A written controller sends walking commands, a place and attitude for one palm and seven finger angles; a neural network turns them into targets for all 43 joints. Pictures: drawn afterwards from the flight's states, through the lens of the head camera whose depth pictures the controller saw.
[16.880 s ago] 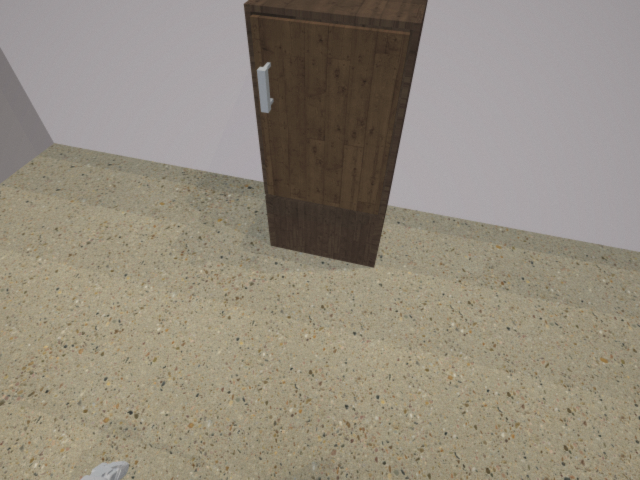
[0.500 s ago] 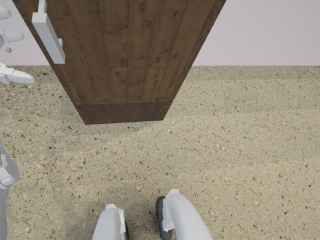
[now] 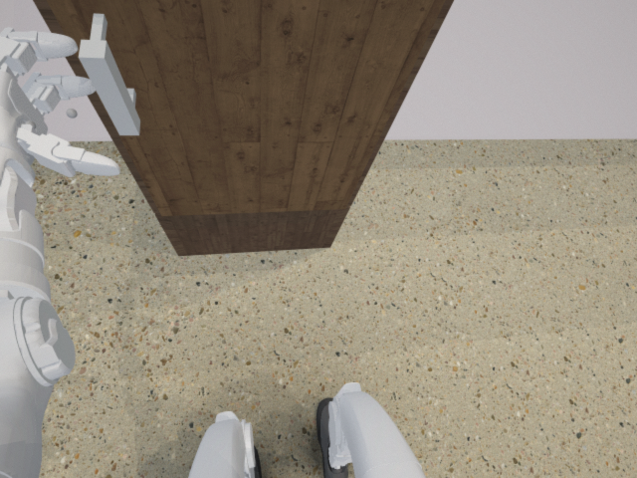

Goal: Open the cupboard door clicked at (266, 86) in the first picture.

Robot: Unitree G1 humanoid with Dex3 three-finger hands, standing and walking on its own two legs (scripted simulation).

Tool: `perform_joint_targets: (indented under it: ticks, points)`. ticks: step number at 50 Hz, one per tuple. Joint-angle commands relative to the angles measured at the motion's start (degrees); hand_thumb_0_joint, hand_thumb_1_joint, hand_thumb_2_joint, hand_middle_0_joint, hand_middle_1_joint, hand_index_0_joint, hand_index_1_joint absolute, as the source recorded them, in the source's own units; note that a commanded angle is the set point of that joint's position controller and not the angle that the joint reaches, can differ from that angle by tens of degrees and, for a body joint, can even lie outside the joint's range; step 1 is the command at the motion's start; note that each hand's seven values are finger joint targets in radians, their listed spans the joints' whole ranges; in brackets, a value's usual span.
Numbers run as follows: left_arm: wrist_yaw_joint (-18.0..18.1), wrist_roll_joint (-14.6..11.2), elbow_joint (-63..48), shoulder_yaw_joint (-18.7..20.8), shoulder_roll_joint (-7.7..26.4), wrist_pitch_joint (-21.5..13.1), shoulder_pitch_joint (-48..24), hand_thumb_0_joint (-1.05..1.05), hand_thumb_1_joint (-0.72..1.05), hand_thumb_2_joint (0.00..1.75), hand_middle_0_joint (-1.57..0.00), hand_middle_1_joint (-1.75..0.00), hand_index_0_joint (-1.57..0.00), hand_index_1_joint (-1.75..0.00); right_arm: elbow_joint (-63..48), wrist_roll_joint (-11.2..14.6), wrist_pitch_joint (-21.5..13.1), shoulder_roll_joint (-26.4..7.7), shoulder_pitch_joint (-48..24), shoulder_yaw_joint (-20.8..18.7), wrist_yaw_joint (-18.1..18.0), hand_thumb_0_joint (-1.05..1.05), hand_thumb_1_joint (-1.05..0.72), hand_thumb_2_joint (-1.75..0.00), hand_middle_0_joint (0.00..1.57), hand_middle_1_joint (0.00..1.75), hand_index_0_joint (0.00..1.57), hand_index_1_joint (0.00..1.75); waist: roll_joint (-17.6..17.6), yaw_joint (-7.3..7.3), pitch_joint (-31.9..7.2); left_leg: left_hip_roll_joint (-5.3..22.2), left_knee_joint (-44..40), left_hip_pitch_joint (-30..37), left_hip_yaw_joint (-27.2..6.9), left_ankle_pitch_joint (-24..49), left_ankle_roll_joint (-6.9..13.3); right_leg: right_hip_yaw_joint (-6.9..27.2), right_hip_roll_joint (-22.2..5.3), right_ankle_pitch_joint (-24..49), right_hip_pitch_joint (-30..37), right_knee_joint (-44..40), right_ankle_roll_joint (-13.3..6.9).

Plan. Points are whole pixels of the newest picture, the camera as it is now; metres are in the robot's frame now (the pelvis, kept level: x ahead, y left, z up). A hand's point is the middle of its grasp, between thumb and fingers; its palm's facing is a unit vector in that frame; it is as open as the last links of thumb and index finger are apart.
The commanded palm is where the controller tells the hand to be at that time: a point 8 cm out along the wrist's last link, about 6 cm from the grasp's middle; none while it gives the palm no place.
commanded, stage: slide the fingers in behind the handle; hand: left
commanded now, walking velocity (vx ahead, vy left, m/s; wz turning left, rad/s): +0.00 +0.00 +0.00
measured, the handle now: (115, 78) +0.57 +0.19 +0.06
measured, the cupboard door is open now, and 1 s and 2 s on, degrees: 0 0 0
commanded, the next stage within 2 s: close the thumb around the handle in 1.06 s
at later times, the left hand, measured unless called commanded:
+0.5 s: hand (109, 111) +0.53 +0.19 +0.06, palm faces +0.01 -1.00 -0.04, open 13.8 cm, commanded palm +0.51 +0.22 +0.06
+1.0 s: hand (125, 111) +0.53 +0.17 +0.06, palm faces +0.00 -1.00 -0.03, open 13.8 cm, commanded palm +0.50 +0.21 +0.06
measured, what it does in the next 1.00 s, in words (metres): stands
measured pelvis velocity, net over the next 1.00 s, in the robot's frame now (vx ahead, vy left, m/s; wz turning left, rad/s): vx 0.00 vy -0.01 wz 0.02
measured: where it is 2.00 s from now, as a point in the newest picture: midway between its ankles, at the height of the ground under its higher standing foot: outside the picture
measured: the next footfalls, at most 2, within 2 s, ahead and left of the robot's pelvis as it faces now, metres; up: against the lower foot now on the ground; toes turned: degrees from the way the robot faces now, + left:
none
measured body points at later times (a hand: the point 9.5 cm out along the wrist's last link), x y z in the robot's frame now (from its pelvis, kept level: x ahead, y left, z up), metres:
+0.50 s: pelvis +0.00 -0.01 +0.00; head +0.16 +0.02 +0.42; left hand +0.52 +0.24 +0.06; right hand +0.00 -0.27 -0.10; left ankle -0.02 +0.08 -0.65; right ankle +0.05 -0.14 -0.65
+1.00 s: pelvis +0.00 -0.01 +0.00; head +0.16 +0.01 +0.42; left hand +0.52 +0.23 +0.06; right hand +0.00 -0.27 -0.11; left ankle -0.02 +0.08 -0.65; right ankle +0.05 -0.14 -0.65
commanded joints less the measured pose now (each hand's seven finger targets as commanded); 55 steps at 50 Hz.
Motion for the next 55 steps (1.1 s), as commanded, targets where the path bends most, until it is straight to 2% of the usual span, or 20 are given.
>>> perform_joint_targets:
  ticks: [1, 5, 8, 11, 12, 15, 17, 20, 22, 25, 27, 29, 34, 35, 37, 38, 41, 49, 52, 55]
  points:
    - [0.0, -1.87, -13.03, 0.51, 13.31, -4.02, -24.92, 0.0, -0.5, 0.3, -0.3, -1.2, -0.3, -1.2, -1.67, -0.23, -0.3, -12.03, 11.52, -4.48, -0.94, 0.0, -0.9, -0.9, 0.2, 0.3, 0.2, 0.3, 10.64, -0.63, -31.1, 0.01, -8.39, 22.13, -5.4, 34.81, -2.93, 1.27, 2.95, 16.07, 16.65, -2.67, -2.41]
    - [1.25, -1.3, -10.74, -1.91, 9.96, -3.86, -26.5, 0.0, -0.5, 0.3, -0.3, -1.2, -0.3, -1.2, -0.8, -0.38, -0.56, -11.61, 11.54, -4.39, -0.94, 0.0, -0.9, -0.9, 0.2, 0.3, 0.2, 0.3, 10.86, -1.36, -28.13, -0.08, -8.83, 21.65, -5.5, 32.67, -3.2, 1.03, 2.68, 13.62, 14.23, -3.02, -2.19]
    - [2.37, -0.56, -12.33, -1.78, 9.71, -4.88, -25.99, 0.0, -0.5, 0.3, -0.3, -1.2, -0.3, -1.2, -0.82, -0.71, -0.65, -11.45, 11.82, -4.71, -0.72, 0.0, -0.9, -0.9, 0.2, 0.3, 0.2, 0.3, 12.56, -0.51, -31.81, 0.03, -8.26, 25.06, -5.74, 36.97, -3.9, 0.96, 2.61, 14.85, 13.99, -2.49, -2.35]
    - [3.19, -0.66, -12.7, -4.55, 5.92, -5.59, -27.09, 0.0, -0.5, 0.3, -0.3, -1.2, -0.3, -1.2, -0.64, -0.87, -0.93, -11.07, 11.95, -4.79, -0.47, 0.0, -0.9, -0.9, 0.2, 0.3, 0.2, 0.3, 10.94, -1.66, -30.48, -0.04, -8.09, 24.74, -5.79, 37.03, -3.63, 0.9, 2.7, 15.74, 13.89, -2.55, -2.32]
    - [3.32, -0.37, -12.21, -3.86, 6.73, -5.66, -26.61, 0.0, -0.5, 0.3, -0.3, -1.2, -0.3, -1.2, -0.37, -0.89, -0.76, -11.25, 11.97, -4.91, -0.4, 0.0, -0.9, -0.9, 0.2, 0.3, 0.2, 0.3, 11.33, -1.1, -31.04, 0.0, -8.11, 24.7, -5.68, 36.6, -3.72, 1.02, 2.65, 15.48, 14.19, -2.57, -2.29]
    - [4.04, -0.5, -8.66, -3.07, 7.4, -4.84, -28.1, 0.0, -0.5, 0.3, -0.3, -1.2, -0.3, -1.2, -0.18, -0.66, -0.84, -11.32, 11.57, -4.66, -0.63, 0.0, -0.9, -0.9, 0.2, 0.3, 0.2, 0.3, 7.58, -1.97, -27.85, -0.62, -8.42, 18.92, -4.9, 29.2, -2.63, 1.51, 2.52, 13.83, 15.93, -2.99, -2.16]
    - [4.77, -0.12, -9.22, -0.06, 10.97, -5.05, -27.03, 0.0, -0.5, 0.3, -0.3, -1.2, -0.3, -1.2, -0.86, -0.72, -0.92, -11.47, 11.79, -4.49, -0.77, 0.0, -0.9, -0.9, 0.2, 0.3, 0.2, 0.3, 8.64, -0.41, -30.1, -0.98, -8.58, 18.41, -4.59, 29.76, -2.52, 1.89, 2.42, 15.13, 18.44, -2.46, -2.39]
    - [5.41, 1.03, -10.19, -3.28, 7.8, -5.65, -28.45, 0.0, -0.5, 0.3, -0.3, -1.2, -0.3, -1.2, -0.81, -0.91, -1.2, -10.79, 11.3, -4.48, -0.49, 0.0, -0.9, -0.9, 0.2, 0.3, 0.2, 0.3, 9.75, -1.4, -30.1, -1.05, -7.94, 18.46, -4.07, 29.59, -2.29, 2.19, 2.17, 15.65, 17.55, -2.44, -2.13]
    - [5.4, 1.16, -10.76, -2.76, 8.46, -6.12, -27.27, 0.0, -0.5, 0.3, -0.3, -1.2, -0.3, -1.2, -1.0, -0.9, -1.09, -11.05, 11.68, -4.62, -0.47, 0.0, -0.9, -0.9, 0.2, 0.3, 0.2, 0.3, 9.96, -0.83, -31.14, -0.93, -7.96, 19.69, -4.33, 31.11, -2.49, 2.13, 2.24, 16.26, 17.73, -2.26, -2.25]
    - [4.85, 0.29, -11.88, -5.58, 4.29, -6.04, -27.41, 0.0, -0.5, 0.3, -0.3, -1.2, -0.3, -1.2, -0.76, -0.86, -1.19, -10.82, 11.35, -4.91, -0.26, 0.0, -0.9, -0.9, 0.2, 0.3, 0.2, 0.3, 10.45, -1.31, -32.54, -0.86, -8.1, 21.69, -4.33, 31.94, -2.68, 1.93, 2.22, 16.72, 17.66, -2.63, -2.23]
    - [4.63, -0.73, -11.05, -5.23, 3.84, -5.81, -27.21, 0.0, -0.5, 0.3, -0.3, -1.2, -0.3, -1.2, -0.68, -0.81, -1.18, -10.96, 11.49, -4.96, -0.25, 0.0, -0.9, -0.9, 0.2, 0.3, 0.2, 0.3, 9.72, -1.33, -32.56, -0.91, -8.03, 21.59, -4.36, 32.26, -2.66, 1.91, 2.41, 17.25, 18.01, -2.72, -2.28]
    - [5.21, -0.89, -8.91, -3.04, 6.24, -5.09, -27.45, 0.0, -0.5, 0.3, -0.3, -1.2, -0.3, -1.2, -0.53, -0.66, -1.2, -11.16, 11.4, -4.78, -0.53, 0.0, -0.9, -0.9, 0.2, 0.3, 0.2, 0.3, 6.44, -1.42, -29.91, -1.1, -8.38, 17.19, -3.98, 27.84, -2.1, 2.27, 2.34, 15.97, 19.58, -3.02, -2.06]
    - [7.77, 1.07, -11.9, -2.41, 7.37, -6.78, -27.9, 0.0, -0.5, 0.3, -0.3, -1.2, -0.3, -1.2, -1.27, -1.06, -1.64, -10.48, 11.18, -4.64, -0.19, 0.0, -0.9, -0.9, 0.2, 0.3, 0.2, 0.3, 9.76, -0.03, -31.83, -1.48, -8.11, 17.76, -3.4, 29.18, -2.18, 2.71, 2.04, 17.2, 20.23, -2.27, -2.29]
    - [8.07, 1.43, -11.14, -2.34, 7.48, -7.01, -27.05, 0.0, -0.5, 0.3, -0.3, -1.2, -0.3, -1.2, -1.19, -1.07, -1.66, -10.49, 11.27, -4.7, -0.15, 0.0, -0.9, -0.9, 0.2, 0.3, 0.2, 0.3, 7.72, -0.4, -31.32, -1.37, -8.04, 17.21, -3.41, 29.03, -2.04, 2.67, 2.11, 17.44, 20.63, -2.22, -2.17]
    - [8.07, 1.69, -10.58, -1.62, 8.63, -7.43, -25.99, 0.0, -0.5, 0.3, -0.3, -1.2, -0.3, -1.2, -1.38, -0.98, -1.56, -10.67, 11.38, -4.64, -0.2, 0.0, -0.9, -0.9, 0.2, 0.3, 0.2, 0.3, 7.94, -0.09, -31.41, -1.34, -8.14, 17.18, -3.38, 29.34, -2.06, 2.75, 2.16, 17.8, 20.9, -2.13, -2.22]
    - [7.8, 1.45, -10.44, -3.17, 6.91, -7.28, -27.49, 0.0, -0.5, 0.3, -0.3, -1.2, -0.3, -1.2, -1.35, -0.89, -1.61, -10.55, 10.97, -4.51, -0.22, 0.0, -0.9, -0.9, 0.2, 0.3, 0.2, 0.3, 7.23, -0.86, -30.72, -1.48, -8.05, 16.0, -3.16, 27.93, -1.85, 2.98, 2.07, 17.45, 21.04, -2.29, -2.11]
    - [6.99, 0.76, -9.05, -2.72, 7.2, -6.59, -28.04, 0.0, -0.5, 0.3, -0.3, -1.2, -0.3, -1.2, -1.37, -0.74, -1.76, -10.86, 11.09, -4.55, -0.58, 0.0, -0.9, -0.9, 0.2, 0.3, 0.2, 0.3, 7.37, -1.05, -29.42, -1.53, -8.66, 15.86, -3.21, 26.19, -1.71, 2.83, 2.1, 15.91, 20.7, -2.69, -2.28]
    - [6.48, -0.05, -10.19, -2.78, 6.32, -6.54, -28.04, 0.0, -0.5, 0.3, -0.3, -1.2, -0.3, -1.2, -1.03, -0.91, -1.99, -10.99, 11.39, -4.69, -0.58, 0.0, -0.9, -0.9, 0.2, 0.3, 0.2, 0.3, 8.1, -0.84, -31.94, -1.25, -8.25, 18.16, -3.86, 28.99, -2.24, 2.43, 2.08, 16.54, 19.29, -2.23, -2.11]
    - [6.61, 0.11, -10.97, -1.58, 7.78, -7.02, -27.25, 0.0, -0.5, 0.3, -0.3, -1.2, -0.3, -1.2, -1.14, -0.97, -1.93, -11.06, 11.64, -4.8, -0.56, 0.0, -0.9, -0.9, 0.2, 0.3, 0.2, 0.3, 8.59, -0.2, -33.73, -1.22, -7.95, 18.95, -3.87, 30.97, -2.39, 2.45, 2.13, 18.07, 20.04, -1.8, -2.21]
    - [6.73, 0.19, -10.9, -1.73, 7.31, -7.01, -25.56, 0.0, -0.5, 0.3, -0.3, -1.2, -0.3, -1.2, -1.32, -0.9, -1.76, -10.93, 11.25, -4.81, -0.34, 0.0, -0.9, -0.9, 0.2, 0.3, 0.2, 0.3, 7.61, 0.07, -32.07, -1.28, -8.2, 17.87, -3.39, 30.05, -2.26, 2.6, 2.13, 18.17, 21.04, -2.24, -2.17]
